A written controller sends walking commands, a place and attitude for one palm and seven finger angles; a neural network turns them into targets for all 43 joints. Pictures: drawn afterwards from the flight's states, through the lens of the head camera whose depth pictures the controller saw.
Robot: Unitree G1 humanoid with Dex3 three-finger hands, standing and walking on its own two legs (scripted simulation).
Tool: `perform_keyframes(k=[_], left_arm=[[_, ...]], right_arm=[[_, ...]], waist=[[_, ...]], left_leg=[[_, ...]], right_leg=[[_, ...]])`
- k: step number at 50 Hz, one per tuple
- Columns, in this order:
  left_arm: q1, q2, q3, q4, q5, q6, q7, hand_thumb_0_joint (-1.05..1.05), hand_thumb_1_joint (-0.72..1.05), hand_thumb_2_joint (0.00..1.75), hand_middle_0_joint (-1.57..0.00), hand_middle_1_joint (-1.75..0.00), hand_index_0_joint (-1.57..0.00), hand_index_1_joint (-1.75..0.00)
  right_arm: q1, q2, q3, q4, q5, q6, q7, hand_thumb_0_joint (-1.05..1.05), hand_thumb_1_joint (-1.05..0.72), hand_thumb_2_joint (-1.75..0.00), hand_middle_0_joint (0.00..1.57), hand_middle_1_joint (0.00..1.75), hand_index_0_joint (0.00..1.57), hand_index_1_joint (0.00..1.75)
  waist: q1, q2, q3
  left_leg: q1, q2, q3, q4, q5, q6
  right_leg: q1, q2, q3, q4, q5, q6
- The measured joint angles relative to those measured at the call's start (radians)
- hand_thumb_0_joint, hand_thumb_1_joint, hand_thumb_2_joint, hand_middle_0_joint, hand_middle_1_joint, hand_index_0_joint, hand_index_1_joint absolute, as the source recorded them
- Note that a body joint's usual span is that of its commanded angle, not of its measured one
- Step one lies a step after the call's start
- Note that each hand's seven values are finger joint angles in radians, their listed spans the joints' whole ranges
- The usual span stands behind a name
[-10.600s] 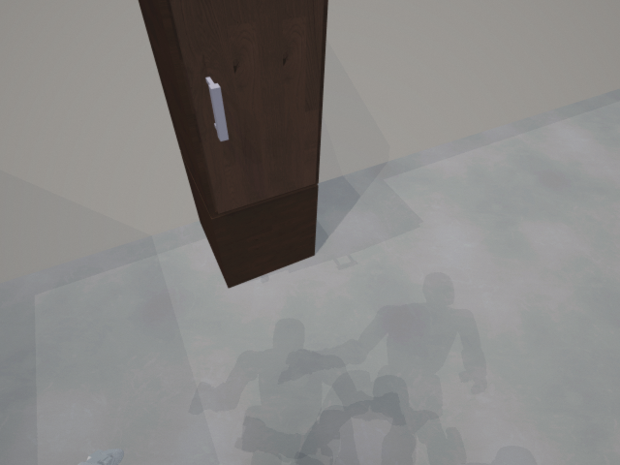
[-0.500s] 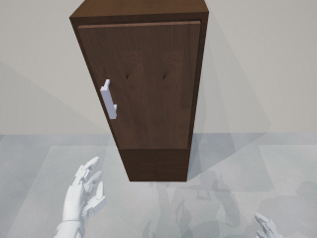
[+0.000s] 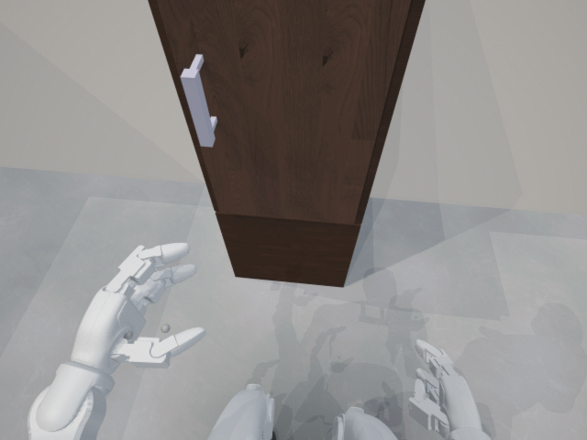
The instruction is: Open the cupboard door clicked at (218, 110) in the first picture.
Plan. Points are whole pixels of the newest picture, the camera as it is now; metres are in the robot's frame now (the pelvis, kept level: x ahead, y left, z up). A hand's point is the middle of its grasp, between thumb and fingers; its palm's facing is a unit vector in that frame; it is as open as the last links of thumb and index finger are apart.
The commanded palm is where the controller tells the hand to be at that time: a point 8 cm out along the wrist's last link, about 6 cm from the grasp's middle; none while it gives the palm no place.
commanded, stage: raise the hand with hooked fingers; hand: left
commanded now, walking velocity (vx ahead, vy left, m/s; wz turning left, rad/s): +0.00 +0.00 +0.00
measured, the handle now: (203, 102) +0.59 +0.20 +0.10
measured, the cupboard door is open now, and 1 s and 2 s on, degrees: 0 0 0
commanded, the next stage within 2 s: move the hooked fingers beside the handle in 1.34 s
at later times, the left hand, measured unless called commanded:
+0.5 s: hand (86, 273) +0.28 +0.26 +0.10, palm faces +0.03 -1.00 -0.06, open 13.4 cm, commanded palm +0.26 +0.32 +0.10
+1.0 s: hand (36, 235) +0.31 +0.33 +0.11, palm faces -0.03 -1.00 -0.02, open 14.0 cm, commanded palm +0.28 +0.37 +0.12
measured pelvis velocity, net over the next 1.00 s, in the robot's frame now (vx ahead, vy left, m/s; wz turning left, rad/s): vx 0.02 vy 0.06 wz -0.02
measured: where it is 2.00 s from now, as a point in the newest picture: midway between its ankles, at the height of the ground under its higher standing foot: outside the picture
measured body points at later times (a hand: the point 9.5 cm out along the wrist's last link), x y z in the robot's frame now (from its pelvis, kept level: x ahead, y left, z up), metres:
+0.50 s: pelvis +0.02 +0.03 +0.04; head +0.07 +0.05 +0.48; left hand +0.27 +0.32 +0.10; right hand +0.18 -0.22 -0.03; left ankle +0.06 +0.10 -0.65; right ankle +0.01 -0.06 -0.65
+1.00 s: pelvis +0.02 +0.06 +0.05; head +0.07 +0.08 +0.50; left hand +0.31 +0.38 +0.12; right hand +0.16 -0.20 -0.02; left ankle +0.06 +0.10 -0.65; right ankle +0.01 -0.06 -0.65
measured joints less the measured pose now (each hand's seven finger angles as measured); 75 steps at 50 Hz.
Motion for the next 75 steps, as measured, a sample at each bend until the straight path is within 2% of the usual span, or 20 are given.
perform_keyframes(k=[2, 4, 6, 8, 10, 12, 14, 18, 21, 26, 30, 35, 42, 45, 49, 52, 60, 68, 75], left_arm=[[0.002, 0.008, 0.024, 0.021, -0.014, 0.097, 0.015, 0.0, 0.16, 0.59, -0.25, -0.77, -0.26, -0.77], [0.035, 0.0, 0.059, 0.02, -0.031, 0.138, 0.066, 0.0, 0.12, 0.57, -0.26, -0.8, -0.26, -0.8], [0.073, -0.013, 0.094, 0.006, -0.039, 0.122, 0.122, 0.0, 0.07, 0.55, -0.26, -0.83, -0.27, -0.83], [0.091, -0.013, 0.121, 0.001, -0.031, 0.066, 0.157, 0.0, 0.03, 0.53, -0.26, -0.86, -0.27, -0.86], [0.085, -0.001, 0.138, 0.019, -0.019, -0.003, 0.162, 0.0, -0.02, 0.51, -0.27, -0.89, -0.27, -0.89], [0.06, 0.015, 0.141, 0.051, -0.017, -0.052, 0.137, 0.0, -0.07, 0.49, -0.27, -0.92, -0.27, -0.92], [0.029, 0.026, 0.133, 0.09, -0.025, -0.066, 0.093, 0.0, -0.11, 0.47, -0.27, -0.95, -0.27, -0.95], [-0.012, 0.041, 0.12, 0.145, -0.04, -0.02, 0.024, 0.0, -0.21, 0.43, -0.28, -1.01, -0.28, -1.01], [-0.026, 0.049, 0.133, 0.147, -0.048, 0.002, 0.025, -0.01, -0.28, 0.4, -0.28, -1.05, -0.29, -1.05], [-0.086, 0.067, 0.187, 0.17, -0.063, -0.008, 0.043, -0.01, -0.39, 0.35, -0.29, -1.12, -0.3, -1.13], [-0.154, 0.093, 0.205, 0.237, -0.061, 0.032, 0.001, -0.01, -0.44, 0.32, -0.29, -1.16, -0.3, -1.16], [-0.208, 0.115, 0.213, 0.3, -0.06, 0.09, -0.066, -0.01, -0.48, 0.31, -0.3, -1.18, -0.3, -1.18], [-0.304, 0.15, 0.274, 0.359, -0.07, 0.067, -0.09, -0.01, -0.5, 0.3, -0.3, -1.19, -0.3, -1.2], [-0.345, 0.178, 0.294, 0.41, -0.075, 0.084, -0.115, -0.01, -0.5, 0.3, -0.3, -1.2, -0.3, -1.2], [-0.345, 0.188, 0.285, 0.439, -0.079, 0.117, -0.149, -0.01, -0.5, 0.3, -0.3, -1.2, -0.3, -1.2], [-0.321, 0.175, 0.274, 0.423, -0.071, 0.115, -0.149, -0.01, -0.5, 0.3, -0.3, -1.2, -0.3, -1.2], [-0.311, 0.155, 0.294, 0.403, -0.063, 0.057, -0.103, -0.01, -0.5, 0.3, -0.3, -1.2, -0.3, -1.2], [-0.315, 0.164, 0.28, 0.429, -0.063, 0.084, -0.133, -0.01, -0.5, 0.3, -0.3, -1.2, -0.3, -1.2], [-0.331, 0.156, 0.283, 0.44, -0.067, 0.073, -0.125, -0.01, -0.5, 0.3, -0.3, -1.2, -0.3, -1.2]], right_arm=[[0.037, 0.004, -0.002, 0.003, 0.005, 0.019, -0.008, 0.01, -0.9, -0.9, 0.2, 0.3, 0.21, 0.3], [0.075, -0.001, -0.016, 0.006, 0.007, 0.026, -0.014, 0.01, -0.9, -0.9, 0.2, 0.3, 0.21, 0.3], [0.109, -0.014, -0.035, 0.012, 0.004, 0.021, -0.02, 0.01, -0.9, -0.9, 0.2, 0.3, 0.21, 0.3], [0.134, -0.036, -0.054, 0.021, -0.001, 0.009, -0.021, 0.01, -0.9, -0.9, 0.2, 0.3, 0.21, 0.3], [0.144, -0.062, -0.067, 0.034, -0.005, -0.006, -0.018, 0.01, -0.9, -0.9, 0.2, 0.3, 0.21, 0.3], [0.141, -0.088, -0.075, 0.043, -0.004, -0.019, -0.016, 0.01, -0.9, -0.9, 0.2, 0.3, 0.21, 0.3], [0.128, -0.106, -0.08, 0.049, 0.002, -0.029, -0.017, 0.01, -0.9, -0.9, 0.2, 0.3, 0.2, 0.3], [0.101, -0.112, -0.077, 0.042, 0.012, -0.046, -0.027, 0.01, -0.9, -0.9, 0.2, 0.3, 0.2, 0.3], [0.089, -0.098, -0.068, 0.026, 0.01, -0.058, -0.029, 0.01, -0.9, -0.9, 0.2, 0.3, 0.2, 0.3], [0.074, -0.076, -0.041, 0.003, 0.004, -0.062, -0.019, 0.01, -0.9, -0.9, 0.2, 0.3, 0.2, 0.3], [0.063, -0.075, -0.021, -0.005, 0.006, -0.052, -0.013, 0.01, -0.9, -0.9, 0.2, 0.3, 0.21, 0.3], [0.061, -0.076, -0.008, -0.004, 0.007, -0.044, -0.018, 0.01, -0.9, -0.9, 0.2, 0.3, 0.21, 0.3], [0.08, -0.081, -0.005, 0.016, 0.001, -0.037, -0.024, 0.01, -0.9, -0.9, 0.2, 0.3, 0.21, 0.3], [0.093, -0.087, -0.007, 0.022, 0.005, -0.029, -0.025, 0.01, -0.9, -0.9, 0.2, 0.3, 0.21, 0.3], [0.114, -0.101, -0.016, 0.016, 0.008, -0.027, -0.019, 0.01, -0.9, -0.9, 0.2, 0.3, 0.21, 0.3], [0.124, -0.107, -0.024, 0.01, 0.004, -0.029, -0.012, 0.01, -0.9, -0.9, 0.2, 0.3, 0.21, 0.3], [0.13, -0.101, -0.025, 0.01, -0.004, -0.028, -0.004, 0.01, -0.9, -0.9, 0.2, 0.3, 0.21, 0.3], [0.115, -0.095, -0.013, 0.011, 0.001, -0.032, -0.013, 0.01, -0.9, -0.9, 0.2, 0.3, 0.21, 0.3], [0.103, -0.093, -0.008, 0.009, 0.002, -0.043, -0.019, 0.01, -0.9, -0.9, 0.2, 0.3, 0.21, 0.3]], waist=[[-0.023, -0.005, 0.003], [-0.04, -0.01, -0.001], [-0.047, -0.014, -0.006], [-0.048, -0.018, -0.011], [-0.048, -0.019, -0.015], [-0.047, -0.017, -0.011], [-0.047, -0.015, -0.004], [-0.049, -0.019, 0.003], [-0.049, -0.027, 0.002], [-0.037, -0.031, 0.001], [-0.024, -0.02, 0.004], [-0.014, -0.016, 0.015], [-0.015, -0.028, 0.035], [-0.02, -0.03, 0.034], [-0.029, -0.024, 0.029], [-0.034, -0.026, 0.031], [-0.036, -0.04, 0.039], [-0.033, -0.028, 0.034], [-0.028, -0.03, 0.037]], left_leg=[[0.041, 0.001, 0.017, -0.044, 0.012, 0.003], [0.085, 0.003, 0.033, -0.091, 0.024, 0.006], [0.121, 0.003, 0.043, -0.13, 0.033, 0.008], [0.139, 0.001, 0.046, -0.152, 0.039, 0.011], [0.137, -0.002, 0.043, -0.154, 0.041, 0.015], [0.125, -0.006, 0.038, -0.143, 0.038, 0.019], [0.118, -0.008, 0.035, -0.135, 0.036, 0.024], [0.139, -0.01, 0.041, -0.153, 0.04, 0.032], [0.174, -0.012, 0.046, -0.183, 0.046, 0.037], [0.214, -0.02, 0.045, -0.214, 0.054, 0.044], [0.223, -0.028, 0.04, -0.225, 0.059, 0.052], [0.241, -0.033, 0.043, -0.246, 0.069, 0.061], [0.266, -0.039, 0.048, -0.274, 0.083, 0.068], [0.269, -0.041, 0.05, -0.286, 0.091, 0.071], [0.274, -0.043, 0.056, -0.299, 0.099, 0.076], [0.278, -0.044, 0.063, -0.304, 0.101, 0.078], [0.282, -0.045, 0.064, -0.305, 0.108, 0.075], [0.282, -0.043, 0.057, -0.302, 0.112, 0.072], [0.278, -0.04, 0.051, -0.297, 0.112, 0.064]], right_leg=[[0.03, 0.002, 0.019, -0.036, 0.016, 0.005], [0.066, 0.005, 0.036, -0.078, 0.032, 0.01], [0.097, 0.008, 0.048, -0.116, 0.046, 0.013], [0.115, 0.008, 0.052, -0.138, 0.054, 0.016], [0.116, 0.005, 0.049, -0.144, 0.056, 0.018], [0.109, 0.002, 0.043, -0.138, 0.053, 0.021], [0.106, 0.0, 0.04, -0.134, 0.052, 0.025], [0.127, -0.001, 0.047, -0.157, 0.062, 0.033], [0.161, -0.001, 0.054, -0.188, 0.073, 0.04], [0.206, -0.006, 0.054, -0.226, 0.083, 0.048], [0.221, -0.012, 0.049, -0.244, 0.09, 0.056], [0.241, -0.015, 0.053, -0.271, 0.105, 0.066], [0.266, -0.02, 0.058, -0.299, 0.122, 0.074], [0.269, -0.022, 0.059, -0.311, 0.13, 0.077], [0.271, -0.023, 0.066, -0.324, 0.141, 0.082], [0.271, -0.024, 0.073, -0.325, 0.144, 0.084], [0.272, -0.027, 0.074, -0.317, 0.146, 0.083], [0.274, -0.024, 0.067, -0.315, 0.147, 0.077], [0.269, -0.02, 0.061, -0.306, 0.143, 0.068]])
